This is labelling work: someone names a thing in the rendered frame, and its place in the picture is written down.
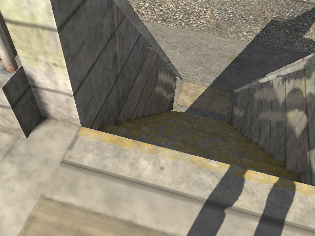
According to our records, stairs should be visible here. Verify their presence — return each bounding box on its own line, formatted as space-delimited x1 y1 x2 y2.
98 110 301 183

